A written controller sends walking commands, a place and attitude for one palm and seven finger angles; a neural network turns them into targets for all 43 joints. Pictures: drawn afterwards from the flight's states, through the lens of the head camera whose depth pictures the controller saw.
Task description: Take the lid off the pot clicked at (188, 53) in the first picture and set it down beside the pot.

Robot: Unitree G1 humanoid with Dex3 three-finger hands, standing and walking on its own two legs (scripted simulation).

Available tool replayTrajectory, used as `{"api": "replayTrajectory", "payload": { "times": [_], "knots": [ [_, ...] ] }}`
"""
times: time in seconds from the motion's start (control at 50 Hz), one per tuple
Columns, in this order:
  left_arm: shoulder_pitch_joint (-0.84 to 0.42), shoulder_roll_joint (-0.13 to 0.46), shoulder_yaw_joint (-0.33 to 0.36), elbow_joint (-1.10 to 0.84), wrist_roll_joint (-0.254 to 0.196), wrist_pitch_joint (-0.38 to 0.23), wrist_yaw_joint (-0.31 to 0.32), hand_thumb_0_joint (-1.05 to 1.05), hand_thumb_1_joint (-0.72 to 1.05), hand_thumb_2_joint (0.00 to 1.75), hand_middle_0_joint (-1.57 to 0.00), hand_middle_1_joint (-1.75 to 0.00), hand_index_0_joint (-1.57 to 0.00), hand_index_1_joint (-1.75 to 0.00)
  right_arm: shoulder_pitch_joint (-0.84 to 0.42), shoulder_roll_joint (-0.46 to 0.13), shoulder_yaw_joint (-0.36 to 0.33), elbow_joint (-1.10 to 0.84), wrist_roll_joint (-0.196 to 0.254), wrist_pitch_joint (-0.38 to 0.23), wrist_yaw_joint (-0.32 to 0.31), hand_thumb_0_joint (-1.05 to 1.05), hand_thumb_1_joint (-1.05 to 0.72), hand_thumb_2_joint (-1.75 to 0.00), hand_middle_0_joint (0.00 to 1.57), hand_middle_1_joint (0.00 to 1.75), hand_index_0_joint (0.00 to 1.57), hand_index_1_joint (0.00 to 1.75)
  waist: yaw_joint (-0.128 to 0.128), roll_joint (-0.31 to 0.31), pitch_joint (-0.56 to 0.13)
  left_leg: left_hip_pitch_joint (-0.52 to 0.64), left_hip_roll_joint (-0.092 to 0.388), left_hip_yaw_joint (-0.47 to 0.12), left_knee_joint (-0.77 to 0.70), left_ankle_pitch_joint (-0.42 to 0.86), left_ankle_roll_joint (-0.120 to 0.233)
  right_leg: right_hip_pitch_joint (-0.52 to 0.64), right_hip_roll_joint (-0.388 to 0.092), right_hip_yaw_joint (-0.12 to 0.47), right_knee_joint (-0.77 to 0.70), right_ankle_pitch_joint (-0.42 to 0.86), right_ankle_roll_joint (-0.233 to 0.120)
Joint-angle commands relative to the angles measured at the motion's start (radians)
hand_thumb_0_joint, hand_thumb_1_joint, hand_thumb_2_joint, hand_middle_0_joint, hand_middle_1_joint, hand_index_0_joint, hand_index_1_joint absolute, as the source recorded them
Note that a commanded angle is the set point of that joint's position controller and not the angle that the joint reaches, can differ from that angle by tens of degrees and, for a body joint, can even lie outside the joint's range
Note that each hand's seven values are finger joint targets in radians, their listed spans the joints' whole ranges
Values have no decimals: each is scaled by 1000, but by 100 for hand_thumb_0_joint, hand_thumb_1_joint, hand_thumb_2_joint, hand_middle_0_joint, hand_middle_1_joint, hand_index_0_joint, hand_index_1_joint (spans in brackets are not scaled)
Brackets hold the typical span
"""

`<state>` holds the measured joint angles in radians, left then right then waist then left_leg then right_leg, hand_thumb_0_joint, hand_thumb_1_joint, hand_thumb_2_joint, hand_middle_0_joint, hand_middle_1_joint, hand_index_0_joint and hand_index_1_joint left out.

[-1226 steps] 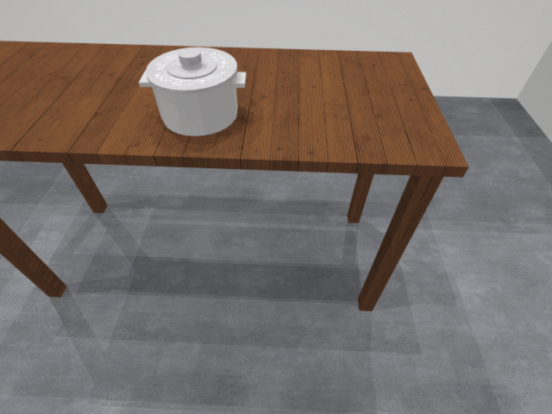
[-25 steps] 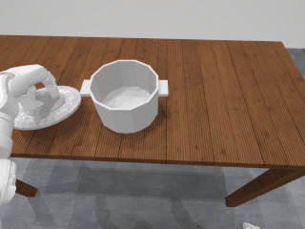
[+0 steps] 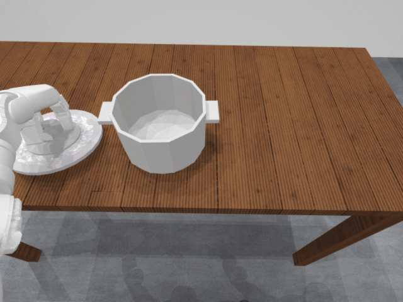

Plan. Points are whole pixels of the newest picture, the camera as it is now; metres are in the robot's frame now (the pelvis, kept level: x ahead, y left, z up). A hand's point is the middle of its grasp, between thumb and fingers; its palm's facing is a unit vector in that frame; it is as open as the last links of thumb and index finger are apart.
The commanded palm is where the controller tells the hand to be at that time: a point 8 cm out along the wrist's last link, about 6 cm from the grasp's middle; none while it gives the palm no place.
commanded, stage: lower the lid onto the table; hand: left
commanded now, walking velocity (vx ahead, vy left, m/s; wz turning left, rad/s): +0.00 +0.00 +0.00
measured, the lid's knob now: (49, 129) +0.45 +0.31 +0.07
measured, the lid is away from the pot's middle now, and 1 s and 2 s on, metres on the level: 0.23 0.23 0.23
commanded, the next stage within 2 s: open the fingers wide in 0.50 s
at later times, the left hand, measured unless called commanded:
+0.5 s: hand (45, 129) +0.44 +0.30 +0.09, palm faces -0.52 -0.09 -0.85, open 7.6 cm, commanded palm +0.46 +0.30 +0.13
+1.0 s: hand (43, 133) +0.43 +0.30 +0.08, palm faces -0.46 -0.06 -0.89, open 7.6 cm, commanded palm +0.45 +0.31 +0.13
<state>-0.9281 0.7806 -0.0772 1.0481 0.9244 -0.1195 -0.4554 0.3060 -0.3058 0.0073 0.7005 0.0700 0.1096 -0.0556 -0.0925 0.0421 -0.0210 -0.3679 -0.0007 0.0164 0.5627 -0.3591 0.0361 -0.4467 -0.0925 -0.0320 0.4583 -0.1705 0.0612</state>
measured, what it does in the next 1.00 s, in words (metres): stands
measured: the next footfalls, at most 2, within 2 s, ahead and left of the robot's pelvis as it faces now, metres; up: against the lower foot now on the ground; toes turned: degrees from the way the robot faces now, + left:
none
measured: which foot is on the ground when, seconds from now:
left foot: down 0.00-1.00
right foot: down 0.00-1.00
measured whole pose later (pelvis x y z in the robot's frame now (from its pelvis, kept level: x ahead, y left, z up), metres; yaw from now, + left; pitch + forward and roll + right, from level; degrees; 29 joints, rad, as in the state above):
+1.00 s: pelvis -0.02 +0.00 -0.01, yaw -1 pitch +13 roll -2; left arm -0.90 0.82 0.00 1.04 0.95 -0.22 -0.39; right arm 0.30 -0.29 0.02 0.64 0.08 0.20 -0.06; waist -0.09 0.03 -0.06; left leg -0.52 0.02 0.03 0.69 -0.39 0.03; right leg -0.61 -0.08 -0.01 0.57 -0.19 0.05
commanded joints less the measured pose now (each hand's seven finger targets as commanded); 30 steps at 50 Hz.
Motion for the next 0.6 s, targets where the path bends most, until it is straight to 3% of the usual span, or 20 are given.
{"api": "replayTrajectory", "payload": {
  "times": [0.0,0.1,0.14,0.2,0.28,0.34,0.38,0.44,0.5,0.56,0.58],
  "knots": [
    [-453,255,58,-134,-12,-9,30,0,40,133,-103,-64,-103,-63,78,-171,-58,-76,4,-9,-9,0,-90,-90,20,30,20,30,-26,34,-351,126,-37,-21,-33,501,26,156,118,-59,31,246,-88],
    [-440,268,65,-79,-1,-10,35,0,40,133,-103,-64,-103,-63,98,-174,-57,-75,7,-4,-12,0,-90,-90,20,30,20,30,-28,15,-344,87,-41,-13,-16,463,26,137,122,-59,50,233,-89],
    [-444,275,68,-99,2,-15,37,0,40,133,-103,-64,-103,-63,99,-170,-56,-78,7,-2,-10,0,-90,-90,20,30,20,30,-25,34,-375,92,-40,-14,-11,494,24,147,122,-56,61,251,-90],
    [-408,281,73,-46,6,-18,36,0,40,133,-103,-64,-103,-63,107,-173,-55,-80,10,4,-9,0,-90,-90,20,30,20,30,-27,14,-350,59,-41,-12,4,483,24,124,123,-59,72,244,-89],
    [-420,237,35,-54,8,-19,32,0,40,133,-103,-64,-103,-63,112,-171,-57,-82,9,14,-5,0,-90,-90,20,30,20,30,-36,36,-358,70,-37,-11,16,479,20,79,126,-59,78,210,-88],
    [-387,226,23,29,7,-12,29,0,40,133,-103,-64,-103,-63,115,-175,-49,-85,19,13,-6,0,-90,-90,20,30,20,30,-41,-17,-290,4,-41,1,18,371,21,50,129,-63,84,162,-88],
    [-420,257,37,4,11,-13,30,0,40,133,-103,-64,-103,-63,121,-180,-51,-88,15,19,-7,0,-90,-90,20,30,20,30,-38,-10,-333,-2,-44,0,19,358,21,63,128,-57,92,162,-90],
    [-442,236,15,-3,21,-11,31,0,40,133,-103,-64,-103,-63,122,-172,-50,-93,18,14,-12,0,-90,-90,20,30,20,30,-43,17,-343,1,-44,2,28,352,21,50,129,-57,100,154,-90],
    [-430,304,67,-4,23,-17,35,0,40,133,-103,-64,-103,-63,130,-176,-47,-97,19,16,-15,0,-90,-90,20,30,20,30,-34,10,-370,-13,-46,1,40,365,22,72,127,-54,112,177,-90],
    [-454,238,11,-7,11,-12,23,0,40,133,-103,-64,-103,-63,129,-177,-49,-90,19,12,-15,0,-90,-90,20,30,20,30,-45,15,-343,-11,-38,2,36,348,22,32,127,-59,107,149,-90],
    [-322,295,88,-32,10,-24,27,0,40,133,-103,-64,-103,-63,126,-166,-53,-125,21,16,-5,0,-90,-90,20,30,20,30,-11,19,-375,-3,-46,-8,45,387,21,76,124,-60,119,160,-92]
  ]
}}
